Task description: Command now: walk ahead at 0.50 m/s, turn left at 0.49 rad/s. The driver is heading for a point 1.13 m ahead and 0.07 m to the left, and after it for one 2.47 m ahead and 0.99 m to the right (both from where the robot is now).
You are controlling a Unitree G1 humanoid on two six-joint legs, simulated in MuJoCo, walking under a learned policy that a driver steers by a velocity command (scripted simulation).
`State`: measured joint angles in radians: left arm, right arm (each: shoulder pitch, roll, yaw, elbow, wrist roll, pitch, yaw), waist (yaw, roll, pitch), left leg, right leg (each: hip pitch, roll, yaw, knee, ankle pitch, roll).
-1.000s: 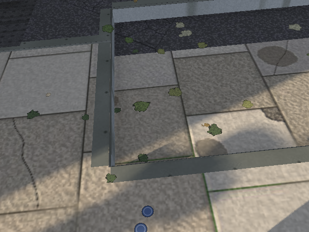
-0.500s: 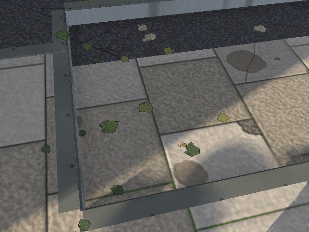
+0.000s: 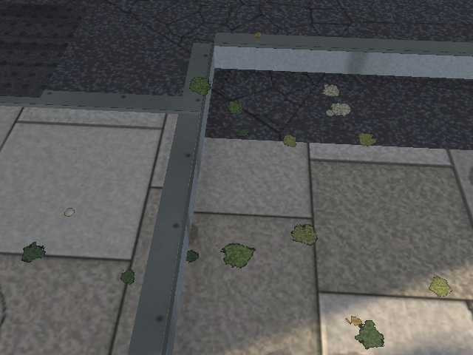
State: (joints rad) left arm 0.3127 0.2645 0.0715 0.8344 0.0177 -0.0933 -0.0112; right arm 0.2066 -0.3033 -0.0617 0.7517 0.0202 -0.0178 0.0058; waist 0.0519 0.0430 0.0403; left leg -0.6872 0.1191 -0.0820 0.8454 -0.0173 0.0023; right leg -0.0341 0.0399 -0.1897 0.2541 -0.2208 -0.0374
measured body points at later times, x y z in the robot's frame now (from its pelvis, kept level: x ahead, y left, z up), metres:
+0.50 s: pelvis +0.26 +0.07 +0.00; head +0.28 +0.10 +0.45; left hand +0.36 +0.37 -0.11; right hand +0.38 -0.19 -0.10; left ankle +0.21 +0.14 -0.74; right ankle +0.43 -0.09 -0.67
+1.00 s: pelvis +0.60 +0.01 -0.16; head +0.65 +0.02 +0.29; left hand +0.73 +0.26 -0.29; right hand +0.63 -0.26 -0.28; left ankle +0.49 +0.18 -0.72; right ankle +0.63 -0.07 -0.88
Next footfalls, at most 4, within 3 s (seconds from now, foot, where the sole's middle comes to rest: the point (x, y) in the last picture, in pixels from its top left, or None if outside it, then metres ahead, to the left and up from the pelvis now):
0.18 left None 0.25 0.14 -0.78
0.86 right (277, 314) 0.67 -0.07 -0.92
1.28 left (223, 234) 0.96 0.12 -0.92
1.82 right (283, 205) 1.11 -0.10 -0.92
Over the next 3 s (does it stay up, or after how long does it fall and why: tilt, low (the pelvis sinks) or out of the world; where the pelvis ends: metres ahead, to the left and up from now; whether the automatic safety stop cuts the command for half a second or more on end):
stays up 1.04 -0.05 -0.14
